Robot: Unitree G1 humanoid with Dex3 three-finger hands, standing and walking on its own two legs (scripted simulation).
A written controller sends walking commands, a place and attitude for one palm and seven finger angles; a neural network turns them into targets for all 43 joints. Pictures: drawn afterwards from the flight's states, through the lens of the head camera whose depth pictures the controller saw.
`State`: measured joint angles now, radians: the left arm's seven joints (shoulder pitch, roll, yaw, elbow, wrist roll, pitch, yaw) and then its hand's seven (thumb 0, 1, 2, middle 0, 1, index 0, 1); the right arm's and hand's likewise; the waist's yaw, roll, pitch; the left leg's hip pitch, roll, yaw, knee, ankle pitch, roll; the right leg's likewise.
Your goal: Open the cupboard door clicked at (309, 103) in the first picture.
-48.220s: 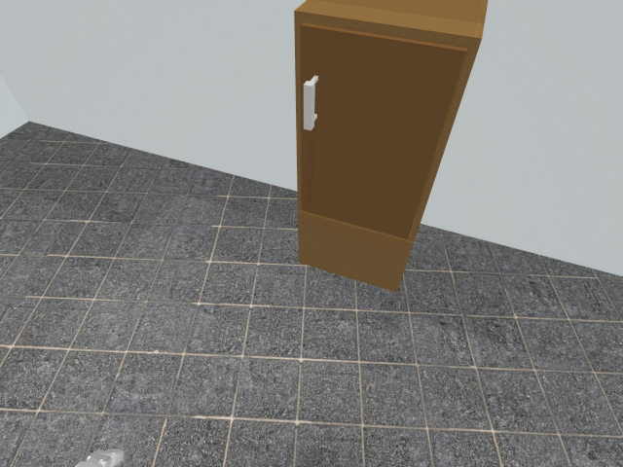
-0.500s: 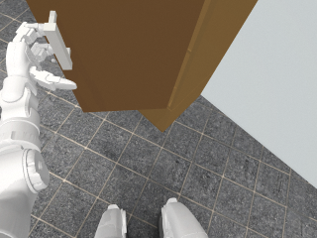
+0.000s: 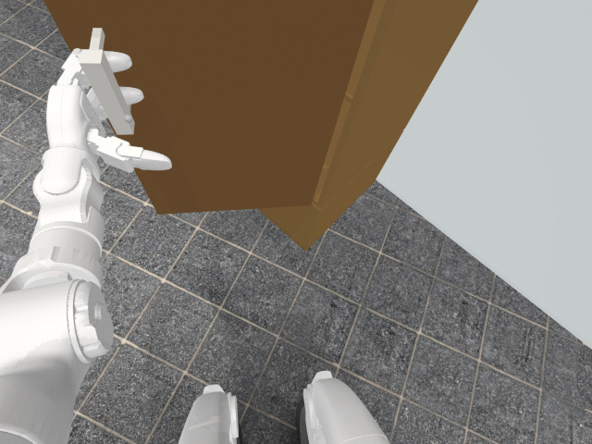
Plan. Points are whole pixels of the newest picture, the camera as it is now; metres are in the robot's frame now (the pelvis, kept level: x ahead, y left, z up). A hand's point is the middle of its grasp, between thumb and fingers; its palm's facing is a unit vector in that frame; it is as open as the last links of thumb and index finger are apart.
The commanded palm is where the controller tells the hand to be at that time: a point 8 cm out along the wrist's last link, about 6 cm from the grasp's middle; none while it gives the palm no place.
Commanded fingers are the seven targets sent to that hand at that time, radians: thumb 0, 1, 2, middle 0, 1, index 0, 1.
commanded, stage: slide the fingers in behind the handle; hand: left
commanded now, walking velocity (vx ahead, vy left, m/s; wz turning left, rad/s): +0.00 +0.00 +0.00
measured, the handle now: (112, 84) +0.57 +0.19 +0.08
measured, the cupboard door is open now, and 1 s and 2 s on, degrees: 49 49 85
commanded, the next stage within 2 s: close the thumb around the handle in 0.32 s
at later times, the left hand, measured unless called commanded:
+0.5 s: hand (123, 116) +0.53 +0.18 +0.07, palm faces +0.02 -1.00 -0.01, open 13.8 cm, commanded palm +0.50 +0.22 +0.07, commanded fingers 0.00 -0.22 0.42 -0.32 -1.23 -0.32 -1.23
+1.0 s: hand (122, 118) +0.52 +0.18 +0.07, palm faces +0.01 -1.00 -0.01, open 6.2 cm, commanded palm +0.50 +0.22 +0.07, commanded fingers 0.00 0.90 0.90 -0.40 -1.35 -0.40 -1.35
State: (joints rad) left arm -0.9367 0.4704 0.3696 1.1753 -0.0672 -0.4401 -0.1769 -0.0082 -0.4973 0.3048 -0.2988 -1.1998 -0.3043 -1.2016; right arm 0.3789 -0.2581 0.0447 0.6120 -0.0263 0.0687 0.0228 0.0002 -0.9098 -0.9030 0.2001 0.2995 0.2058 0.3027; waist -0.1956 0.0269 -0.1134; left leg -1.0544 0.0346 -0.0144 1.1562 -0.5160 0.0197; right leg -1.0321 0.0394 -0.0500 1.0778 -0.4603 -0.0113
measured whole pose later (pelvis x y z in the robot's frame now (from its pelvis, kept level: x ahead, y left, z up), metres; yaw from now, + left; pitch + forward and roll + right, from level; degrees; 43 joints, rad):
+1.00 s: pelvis +0.00 +0.00 +0.00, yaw +0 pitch +24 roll -4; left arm -0.93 0.47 0.36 1.18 -0.07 -0.44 -0.18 0.01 0.62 0.78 -0.38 -1.32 -0.38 -1.32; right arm 0.38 -0.26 0.05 0.62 -0.03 0.07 0.02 0.00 -0.91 -0.90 0.20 0.30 0.21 0.30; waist -0.19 0.03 -0.12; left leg -1.06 0.03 -0.02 1.16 -0.52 0.03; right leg -1.03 0.04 -0.05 1.07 -0.46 -0.01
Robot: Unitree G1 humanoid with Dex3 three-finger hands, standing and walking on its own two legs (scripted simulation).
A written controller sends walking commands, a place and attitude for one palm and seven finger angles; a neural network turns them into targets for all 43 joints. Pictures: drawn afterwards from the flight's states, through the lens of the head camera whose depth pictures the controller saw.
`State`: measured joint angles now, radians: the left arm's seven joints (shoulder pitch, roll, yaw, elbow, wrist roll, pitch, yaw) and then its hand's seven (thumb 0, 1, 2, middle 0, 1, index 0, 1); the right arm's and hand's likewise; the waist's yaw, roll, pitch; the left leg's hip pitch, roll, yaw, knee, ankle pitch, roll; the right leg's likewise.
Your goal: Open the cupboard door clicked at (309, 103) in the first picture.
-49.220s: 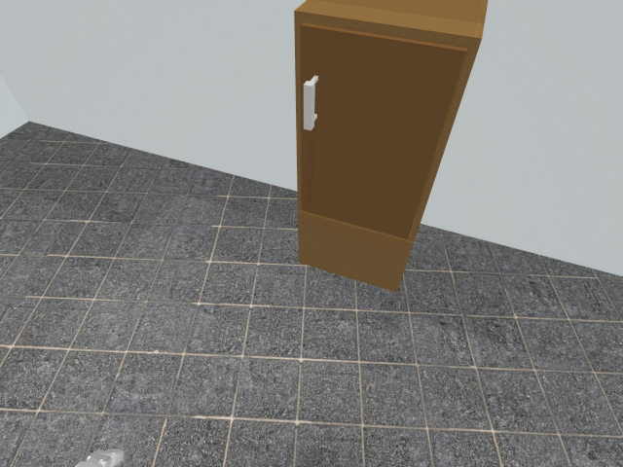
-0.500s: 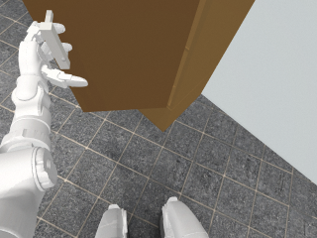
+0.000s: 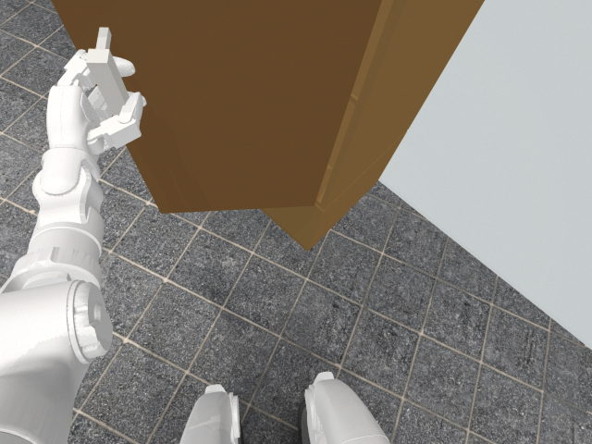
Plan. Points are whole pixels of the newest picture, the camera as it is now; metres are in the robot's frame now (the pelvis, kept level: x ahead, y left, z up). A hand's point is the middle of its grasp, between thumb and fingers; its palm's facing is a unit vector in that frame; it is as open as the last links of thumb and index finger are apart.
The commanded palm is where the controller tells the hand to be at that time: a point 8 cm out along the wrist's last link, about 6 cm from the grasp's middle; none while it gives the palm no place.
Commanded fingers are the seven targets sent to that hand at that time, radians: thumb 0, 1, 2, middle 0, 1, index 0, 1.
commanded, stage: close the thumb around the handle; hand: left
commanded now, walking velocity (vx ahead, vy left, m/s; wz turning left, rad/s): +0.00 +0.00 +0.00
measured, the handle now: (118, 84) +0.57 +0.19 +0.08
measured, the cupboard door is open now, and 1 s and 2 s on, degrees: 49 85 91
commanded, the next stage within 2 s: pull the door open along its arc in 0.12 s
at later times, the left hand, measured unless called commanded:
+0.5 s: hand (137, 132) +0.50 +0.16 +0.07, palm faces +0.03 -1.00 -0.01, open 5.8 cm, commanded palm +0.44 +0.20 +0.07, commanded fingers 0.00 0.90 0.90 -0.40 -1.35 -0.40 -1.35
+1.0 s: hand (216, 247) +0.34 +0.07 +0.07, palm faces +0.36 -0.93 +0.03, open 6.4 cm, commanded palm +0.27 +0.14 +0.07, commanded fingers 0.00 0.90 0.90 -0.40 -1.35 -0.40 -1.35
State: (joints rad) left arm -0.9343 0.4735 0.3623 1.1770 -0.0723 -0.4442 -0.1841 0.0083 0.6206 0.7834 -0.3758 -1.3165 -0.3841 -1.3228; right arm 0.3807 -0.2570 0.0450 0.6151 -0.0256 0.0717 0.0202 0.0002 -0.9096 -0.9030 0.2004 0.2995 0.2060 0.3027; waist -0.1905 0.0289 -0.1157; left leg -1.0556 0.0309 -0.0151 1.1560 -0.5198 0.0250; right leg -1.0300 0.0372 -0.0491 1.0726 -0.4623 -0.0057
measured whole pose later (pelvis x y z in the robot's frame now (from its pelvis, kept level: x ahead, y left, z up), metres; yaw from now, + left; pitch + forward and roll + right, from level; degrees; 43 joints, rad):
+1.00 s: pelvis +0.02 -0.03 +0.02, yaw +2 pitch +15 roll +0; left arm -0.02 -0.08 -0.10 0.28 0.06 -0.36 0.48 0.01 0.63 0.70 -0.37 -1.31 -0.37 -1.31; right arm 0.16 -0.16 0.02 0.52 -0.06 0.07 0.05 0.00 -0.91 -0.90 0.20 0.30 0.20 0.30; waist -0.02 0.00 -0.16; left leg -0.76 0.02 0.00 1.02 -0.51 -0.02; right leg -0.78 0.03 -0.03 1.02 -0.50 -0.04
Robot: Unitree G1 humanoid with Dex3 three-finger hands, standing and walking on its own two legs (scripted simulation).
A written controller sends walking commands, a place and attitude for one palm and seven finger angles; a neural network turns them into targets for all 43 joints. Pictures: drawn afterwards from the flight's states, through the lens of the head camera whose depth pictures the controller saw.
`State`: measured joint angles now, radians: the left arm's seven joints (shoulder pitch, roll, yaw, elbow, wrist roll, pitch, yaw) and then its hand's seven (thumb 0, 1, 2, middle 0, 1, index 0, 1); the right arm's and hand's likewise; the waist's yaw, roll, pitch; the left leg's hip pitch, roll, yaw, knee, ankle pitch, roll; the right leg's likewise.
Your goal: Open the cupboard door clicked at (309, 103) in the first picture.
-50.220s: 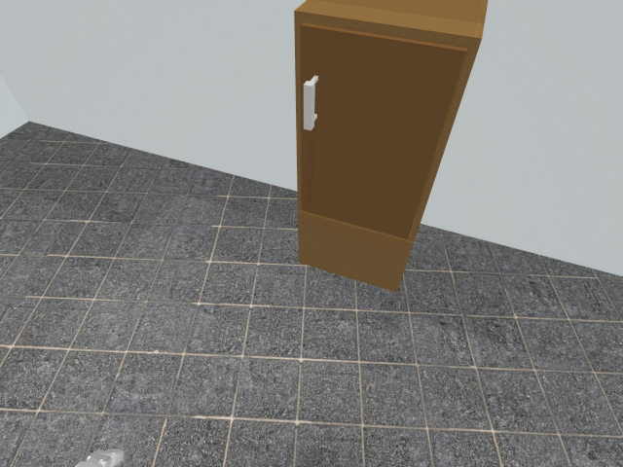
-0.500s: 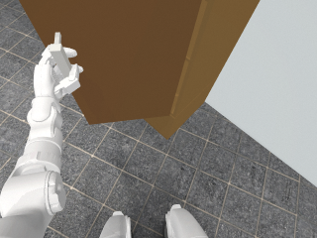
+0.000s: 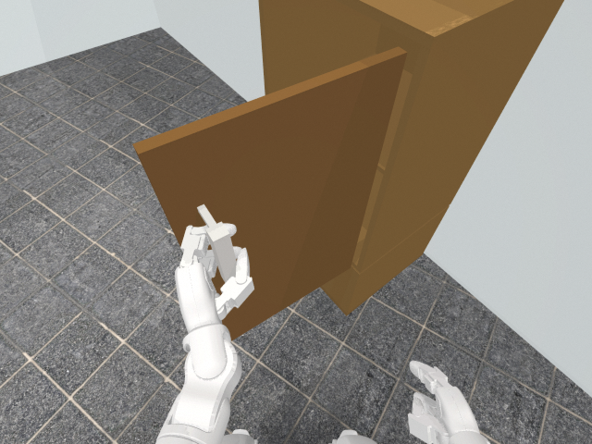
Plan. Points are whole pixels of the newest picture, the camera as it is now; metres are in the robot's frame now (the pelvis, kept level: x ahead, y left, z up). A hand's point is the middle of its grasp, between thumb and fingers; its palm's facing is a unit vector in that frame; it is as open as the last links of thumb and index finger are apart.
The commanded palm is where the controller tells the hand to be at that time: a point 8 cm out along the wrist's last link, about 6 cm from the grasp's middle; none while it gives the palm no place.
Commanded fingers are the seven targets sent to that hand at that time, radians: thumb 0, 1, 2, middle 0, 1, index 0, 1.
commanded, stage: pull the door open along its arc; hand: left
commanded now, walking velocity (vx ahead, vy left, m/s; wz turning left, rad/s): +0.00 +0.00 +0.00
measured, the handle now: (218, 246) +0.37 +0.12 +0.05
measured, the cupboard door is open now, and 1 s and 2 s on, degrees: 85 91 95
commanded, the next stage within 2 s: open thumb and fingers to let go in 0.20 s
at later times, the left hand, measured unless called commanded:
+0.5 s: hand (269, 298) +0.30 +0.05 +0.04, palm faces +0.38 -0.92 -0.02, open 6.6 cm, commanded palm +0.25 +0.09 +0.04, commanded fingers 0.00 0.13 0.57 -0.34 -1.27 -0.34 -1.27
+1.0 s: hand (260, 293) +0.30 +0.06 +0.05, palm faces +0.36 -0.93 +0.01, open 14.4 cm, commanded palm +0.25 +0.10 +0.04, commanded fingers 0.00 -0.50 0.30 -0.18 -0.50 -0.18 -0.50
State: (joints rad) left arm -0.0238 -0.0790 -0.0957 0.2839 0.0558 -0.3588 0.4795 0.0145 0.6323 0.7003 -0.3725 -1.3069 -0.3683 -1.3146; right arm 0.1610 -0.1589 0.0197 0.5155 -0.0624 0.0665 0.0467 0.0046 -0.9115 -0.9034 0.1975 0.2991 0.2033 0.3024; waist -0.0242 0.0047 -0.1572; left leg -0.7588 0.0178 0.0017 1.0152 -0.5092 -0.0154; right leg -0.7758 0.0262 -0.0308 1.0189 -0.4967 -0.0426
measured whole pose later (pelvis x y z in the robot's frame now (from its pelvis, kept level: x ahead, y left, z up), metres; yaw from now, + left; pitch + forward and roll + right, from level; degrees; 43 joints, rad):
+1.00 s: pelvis -0.03 +0.00 -0.01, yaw +2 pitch +13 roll +0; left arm -0.10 -0.12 -0.20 0.36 0.11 -0.33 0.61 0.00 -0.46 0.32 -0.26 -0.94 -0.26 -0.94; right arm 0.18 -0.17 0.00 0.60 -0.08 -0.03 0.02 0.01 -0.91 -0.90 0.20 0.30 0.20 0.30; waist -0.02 0.02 -0.14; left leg -0.81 0.00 -0.04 1.06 -0.48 -0.02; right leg -0.81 0.00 -0.07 1.06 -0.48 -0.05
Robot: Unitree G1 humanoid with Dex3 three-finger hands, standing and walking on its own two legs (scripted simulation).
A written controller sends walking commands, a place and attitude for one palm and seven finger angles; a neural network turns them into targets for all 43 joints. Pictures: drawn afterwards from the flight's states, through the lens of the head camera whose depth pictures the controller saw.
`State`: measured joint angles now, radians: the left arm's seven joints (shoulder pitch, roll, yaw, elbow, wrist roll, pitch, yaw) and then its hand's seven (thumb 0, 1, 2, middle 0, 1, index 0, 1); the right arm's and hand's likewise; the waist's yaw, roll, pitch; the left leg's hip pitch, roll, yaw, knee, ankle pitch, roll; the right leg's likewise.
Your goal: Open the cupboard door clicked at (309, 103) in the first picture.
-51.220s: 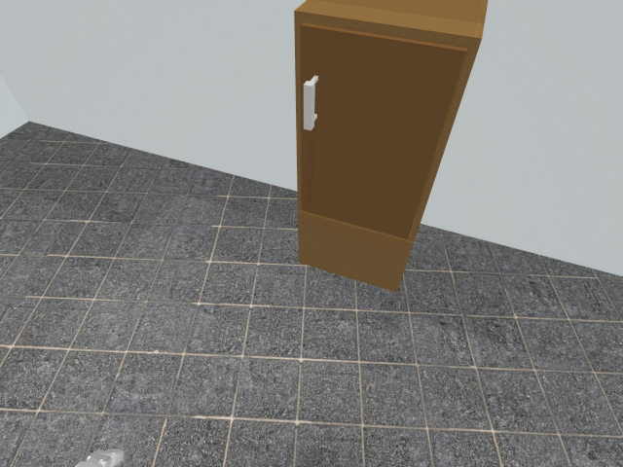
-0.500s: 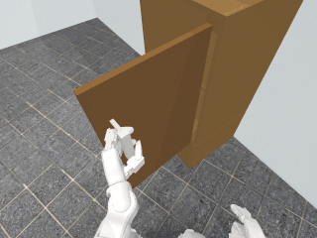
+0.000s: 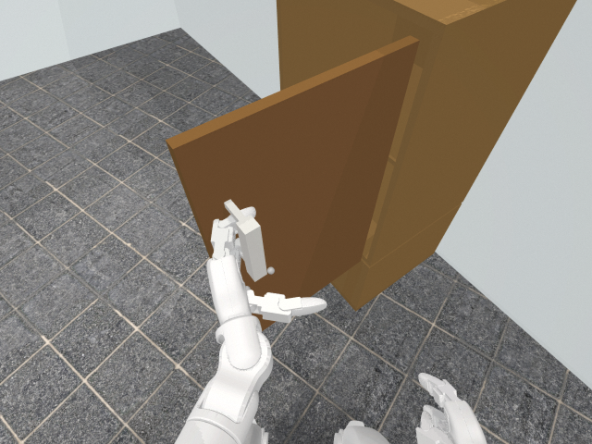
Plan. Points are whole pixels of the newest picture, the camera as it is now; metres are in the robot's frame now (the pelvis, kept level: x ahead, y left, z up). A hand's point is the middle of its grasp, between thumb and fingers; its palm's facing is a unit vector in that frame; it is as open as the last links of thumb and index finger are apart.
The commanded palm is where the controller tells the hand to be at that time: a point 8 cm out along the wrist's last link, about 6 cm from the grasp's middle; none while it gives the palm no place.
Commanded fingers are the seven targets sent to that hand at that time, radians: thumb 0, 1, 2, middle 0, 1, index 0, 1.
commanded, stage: open thumb and fingers to let go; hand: left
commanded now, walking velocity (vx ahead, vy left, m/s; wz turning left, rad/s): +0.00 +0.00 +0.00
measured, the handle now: (244, 241) +0.37 +0.09 +0.06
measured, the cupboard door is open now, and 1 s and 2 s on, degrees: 91 95 95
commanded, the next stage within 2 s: slide the hand sideways off the handle in 0.12 s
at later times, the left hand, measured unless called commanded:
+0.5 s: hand (270, 300) +0.29 +0.05 +0.05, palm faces -0.17 -0.99 +0.03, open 16.2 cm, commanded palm +0.27 +0.10 +0.05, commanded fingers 0.00 -0.50 0.30 -0.15 -0.30 -0.15 -0.30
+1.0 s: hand (240, 329) +0.25 +0.08 +0.05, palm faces -0.09 -1.00 +0.00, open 16.2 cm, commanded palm +0.23 +0.15 +0.05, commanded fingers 0.00 -0.50 0.30 -0.15 -0.30 -0.15 -0.30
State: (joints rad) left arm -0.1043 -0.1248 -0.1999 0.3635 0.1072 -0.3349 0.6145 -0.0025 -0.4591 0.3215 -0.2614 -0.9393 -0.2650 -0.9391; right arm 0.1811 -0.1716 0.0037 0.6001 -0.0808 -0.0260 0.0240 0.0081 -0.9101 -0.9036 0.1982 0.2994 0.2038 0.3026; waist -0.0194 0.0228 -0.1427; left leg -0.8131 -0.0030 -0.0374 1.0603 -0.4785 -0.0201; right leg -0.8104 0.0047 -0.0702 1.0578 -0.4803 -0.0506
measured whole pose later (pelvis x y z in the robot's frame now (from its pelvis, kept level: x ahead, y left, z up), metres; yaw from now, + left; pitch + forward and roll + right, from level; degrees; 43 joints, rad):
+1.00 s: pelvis +0.02 +0.01 -0.01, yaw -1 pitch +13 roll +0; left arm 0.34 0.07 -0.21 -0.08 -0.03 -0.35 0.07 -0.01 -0.50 0.30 -0.16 -0.30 -0.17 -0.31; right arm 0.24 -0.20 0.03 0.42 -0.01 -0.02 0.02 0.01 -0.91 -0.90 0.20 0.30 0.20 0.30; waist -0.01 0.03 -0.13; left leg -0.81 0.00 -0.02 1.11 -0.53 0.00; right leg -0.81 0.00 -0.05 1.10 -0.53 -0.03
